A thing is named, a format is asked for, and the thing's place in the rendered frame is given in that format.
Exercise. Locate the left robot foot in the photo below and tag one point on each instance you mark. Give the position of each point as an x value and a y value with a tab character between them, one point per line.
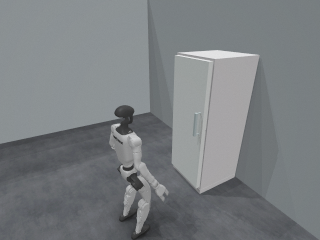
131	213

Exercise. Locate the robot right shin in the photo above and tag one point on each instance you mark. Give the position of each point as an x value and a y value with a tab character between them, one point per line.
142	216

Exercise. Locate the handle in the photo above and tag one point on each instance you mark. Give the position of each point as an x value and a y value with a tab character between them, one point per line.
195	124

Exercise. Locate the fridge door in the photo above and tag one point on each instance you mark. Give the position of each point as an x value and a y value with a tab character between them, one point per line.
192	81

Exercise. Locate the right robot upper arm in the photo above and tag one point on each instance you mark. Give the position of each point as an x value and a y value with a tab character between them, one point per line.
135	143

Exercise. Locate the left robot upper arm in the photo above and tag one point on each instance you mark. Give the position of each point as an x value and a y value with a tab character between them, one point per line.
111	141

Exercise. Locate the robot right forearm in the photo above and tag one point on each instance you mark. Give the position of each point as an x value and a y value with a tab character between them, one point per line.
144	172

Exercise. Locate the robot right hand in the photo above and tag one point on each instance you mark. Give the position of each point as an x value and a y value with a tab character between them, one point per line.
160	191

